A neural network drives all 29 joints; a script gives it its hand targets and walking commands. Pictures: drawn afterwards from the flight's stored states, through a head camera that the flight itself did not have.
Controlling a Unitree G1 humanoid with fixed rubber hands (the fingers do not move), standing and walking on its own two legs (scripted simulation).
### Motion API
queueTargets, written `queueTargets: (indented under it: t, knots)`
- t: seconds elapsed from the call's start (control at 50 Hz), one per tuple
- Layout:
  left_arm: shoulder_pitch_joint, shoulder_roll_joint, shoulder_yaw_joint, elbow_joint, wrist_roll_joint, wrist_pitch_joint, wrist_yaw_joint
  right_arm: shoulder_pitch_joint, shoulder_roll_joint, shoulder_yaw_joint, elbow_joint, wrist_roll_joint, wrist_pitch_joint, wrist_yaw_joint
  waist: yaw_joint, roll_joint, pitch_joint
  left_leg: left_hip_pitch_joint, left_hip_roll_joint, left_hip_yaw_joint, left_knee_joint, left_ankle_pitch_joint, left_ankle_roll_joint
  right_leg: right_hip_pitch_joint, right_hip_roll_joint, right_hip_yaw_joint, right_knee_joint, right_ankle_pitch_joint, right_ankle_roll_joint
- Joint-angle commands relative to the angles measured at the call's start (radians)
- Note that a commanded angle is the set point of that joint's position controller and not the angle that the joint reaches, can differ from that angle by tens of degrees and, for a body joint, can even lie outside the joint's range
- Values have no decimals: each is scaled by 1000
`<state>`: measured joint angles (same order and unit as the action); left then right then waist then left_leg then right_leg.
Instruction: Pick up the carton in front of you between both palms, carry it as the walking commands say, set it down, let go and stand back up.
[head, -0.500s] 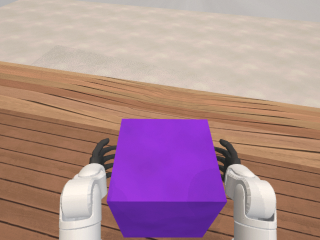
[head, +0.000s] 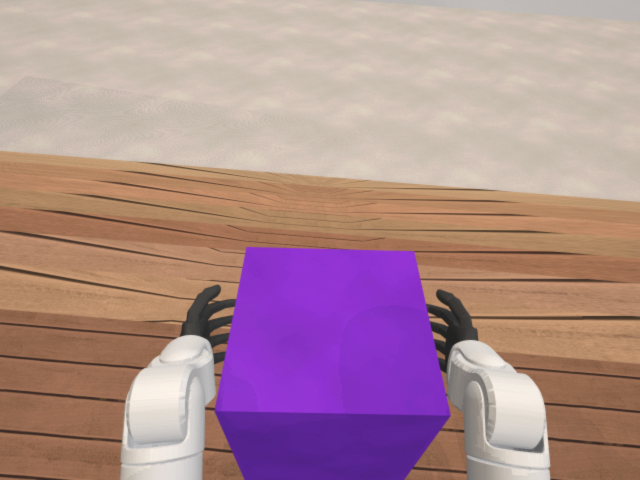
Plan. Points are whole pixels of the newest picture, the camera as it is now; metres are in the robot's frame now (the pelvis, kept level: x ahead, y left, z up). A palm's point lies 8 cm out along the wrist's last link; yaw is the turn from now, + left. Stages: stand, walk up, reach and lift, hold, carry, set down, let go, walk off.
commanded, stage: carry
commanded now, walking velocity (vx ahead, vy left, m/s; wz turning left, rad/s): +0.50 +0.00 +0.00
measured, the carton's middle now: (326, 370) +0.27 -0.01 -0.02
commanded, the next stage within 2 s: none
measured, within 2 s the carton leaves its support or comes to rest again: neither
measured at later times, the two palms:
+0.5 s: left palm (234, 127) +0.65 +0.14 +0.09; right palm (402, 122) +0.69 -0.16 +0.09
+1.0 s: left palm (251, 51) +1.01 +0.14 +0.07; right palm (377, 57) +1.00 -0.16 +0.07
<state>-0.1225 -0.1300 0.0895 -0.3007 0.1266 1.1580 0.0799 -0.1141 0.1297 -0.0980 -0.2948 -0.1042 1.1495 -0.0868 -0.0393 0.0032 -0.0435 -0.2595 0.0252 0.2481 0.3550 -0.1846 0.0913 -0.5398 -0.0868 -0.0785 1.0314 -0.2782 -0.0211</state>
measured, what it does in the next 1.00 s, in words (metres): walks ahead: right foot, then left foot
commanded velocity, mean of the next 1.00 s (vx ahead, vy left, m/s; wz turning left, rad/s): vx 0.50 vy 0.00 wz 0.00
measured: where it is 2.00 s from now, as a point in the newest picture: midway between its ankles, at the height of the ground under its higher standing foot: (308, 246)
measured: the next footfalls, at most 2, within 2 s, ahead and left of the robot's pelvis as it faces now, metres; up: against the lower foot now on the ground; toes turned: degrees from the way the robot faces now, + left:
right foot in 0.30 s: +0.40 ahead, -0.10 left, +0.00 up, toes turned -7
left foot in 0.76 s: +0.65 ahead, +0.06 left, +0.00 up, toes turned +6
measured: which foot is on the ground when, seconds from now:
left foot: down 0.00-0.32, up 0.34-0.74, down 0.76-1.00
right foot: up 0.00-0.28, down 0.30-0.78, up 0.80-1.00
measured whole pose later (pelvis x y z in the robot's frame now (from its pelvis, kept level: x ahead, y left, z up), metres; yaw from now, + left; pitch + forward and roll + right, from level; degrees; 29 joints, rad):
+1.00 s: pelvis +0.63 +0.00 -0.03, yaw +2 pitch +6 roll -1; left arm -0.66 -0.04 0.26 -0.03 0.09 1.20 0.13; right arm -0.68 0.02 -0.21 0.03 -0.02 1.16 -0.15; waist -0.09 0.01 0.08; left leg -0.39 -0.03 0.10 0.65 -0.37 0.10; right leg -0.67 -0.01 0.02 1.09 -0.35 -0.04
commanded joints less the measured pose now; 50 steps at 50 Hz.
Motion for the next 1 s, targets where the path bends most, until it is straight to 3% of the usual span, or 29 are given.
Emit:
queueTargets:
  t: [0.0,0.1,0.18,0.22,0.24,0.26,0.28,0.3,0.32,0.34,0.38,0.42,0.5,0.56,0.62,0.66,0.7,0.72,0.74,0.76,0.78,0.8,0.82,0.84,0.86,0.9,0.94,0.96,0.98]
  knots:
    - [-357,-986,-724,-40,-364,-30,-235,-425,973,748,-87,435,-8,292,23,114,-279,311,256,-242,-173,168,49,-93,-10,-26,-143,68,20]
    - [-442,-900,-746,-117,-392,-12,-221,-451,870,732,-121,429,4,281,20,143,-180,338,210,-144,-139,305,40,-132,10,-95,-341,189,19]
    - [-579,-780,-736,-122,-424,33,-214,-541,754,702,-108,410,36,246,-11,152,-109,321,205,-121,-96,348,40,-94,36,-124,-425,223,-22]
    - [-637,-719,-706,-77,-424,52,-206,-631,703,693,-81,412,53,230,18,161,-129,310,202,-94,4,495,22,24,66,-140,-443,198,-53]
    - [-658,-698,-685,-44,-424,59,-201,-685,685,686,-63,417,63,222,55,154,-176,285,185,-54,134,596,3,161,104,-172,-464,184,-59]
    - [-685,-680,-662,-9,-424,64,-197,-729,667,680,-45,423,73,215,98,91,-249,228,129,-6,342,582,-27,356,147,-206,-505,145,-56]
    - [-710,-669,-635,17,-426,71,-195,-795,648,669,-31,431,82,207,134,-38,-327,56,97,-29,606,339,-43,561,15,-20,-524,29,-61]
    - [-762,-627,-600,47,-421,76,-194,-840,683,665,-10,438,96,200,107,-290,-395,-249,-57,-85,907,-107,-88,740,-268,539,-664,-48,-211]
    - [-807,-666,-603,71,-454,83,-195,-882,695,643,21,442,100,196,119,-320,-402,-392,-79,-223,1081,-310,-63,767,-305,672,-758,7,-267]
    - [-869,-704,-609,64,-480,84,-198,-941,731,636,40,449,100,192,110,-263,-394,-434,-22,-272,1151,-281,-34,744,-286,565,-712,130,-257]
    - [-1000,-797,-626,83,-526,76,-208,-1005,795,616,94,449,92,184,87,-52,-379,-439,38,-287,1092,-209,-16,625,-237,387,-651,283,-205]
    - [-1117,-865,-634,104,-559,61,-215,-1071,845,601,136,443,75,176,75,-64,-391,-394,47,-271,995,-161,-19,550,-205,284,-664,264,-176]
    - [-1217,-896,-596,202,-562,43,-219,-1159,879,575,231,425,49,160,71,-90,-386,-483,41,-230,853,-118,-38,575,-178,188,-630,380,-197]
    - [-1239,-902,-546,293,-540,37,-217,-1208,893,551,299,424,40,156,89,-110,-362,-537,38,-195,690,-61,-41,628,-150,137,-597,505,-197]
    - [-1246,-918,-506,357,-515,33,-215,-1256,928,528,347,437,36,162,109,-108,-319,-481,-3,-152,420,74,-36,621,-88,73,-580,599,-169]
    - [-1256,-931,-491,376,-499,32,-211,-1280,947,517,362,442,38,168,107,-147,-308,-320,-55,-78,282,142,-20,570,-63,4,-579,664,-152]
    - [-1233,-949,-480,390,-484,33,-206,-1277,958,503,373,446,44,178,68,-181,-331,-175,-88,-63,215,115,5,567,-64,-22,-497,786,-123]
    - [-1228,-964,-481,397,-481,35,-203,-1256,967,494,389,443,45,184,8,-176,-402,-31,-78,-81,222,216,24,572,-72,-59,-343,872,-88]
    - [-1226,-971,-485,391,-476,35,-202,-1217,966,481,398,438,44,191,-77,-84,-439,136,-88,-64,190,276,15,475,-26,-100,-116,790,-60]
    - [-1231,-982,-486,389,-470,37,-202,-1191,953,470,410,433,42,198,-82,110,-483,370,88,-332,228,479,70,222,52,-65,127,438,-34]
    - [-1211,-994,-484,385,-460,40,-199,-1198,960,467,417,439,36,206,-46,392,-560,572,256,-720,122,429,235,-94,217,26,377,-233,-4]
    - [-1243,-980,-481,349,-445,35,-189,-1226,999,485,399,473,34,216,-53,324,-538,618,285,-720,145,335,262,-246,148,114,449,-271,-10]
    - [-1282,-973,-485,303,-439,29,-178,-1282,1039,510,345,504,25,224,-69,195,-495,566,254,-684,164,328,243,-297,119,137,425,-233,-29]
    - [-1304,-980,-487,269,-434,21,-167,-1349,1064,533,283,536,19,227,-52,96,-451,490,244,-628,177,339,210,-300,85,141,345,-197,-38]
    - [-1300,-976,-486,251,-426,16,-154,-1399,1080,560,233,559,15,227,-40,61,-446,433,237,-606,180,293,192,-276,66,146,272,-156,-39]
    - [-1259,-958,-495,225,-415,10,-137,-1415,1073,594,176,587,10,219,-24,36,-449,345,224,-573,156,230,180,-191,64,135,133,-161,-26]
    - [-1215,-930,-509,211,-405,7,-129,-1378,1039,613,152,586,9,209,-32,63,-444,313,217,-503,169,396,190,-151,89,88,-8,-157,-11]
    - [-1194,-919,-517,207,-397,7,-127,-1353,1018,615,152,579,10,205,-37,95,-488,366,224,-476,245,551,182,-156,83,74,90,32,-13]
    - [-1170,-907,-527,209,-398,7,-127,-1315,1000,613,158,570,11,203,-42,97,-493,415,212,-457,279,590,165,-220,76,79,73,53,-16]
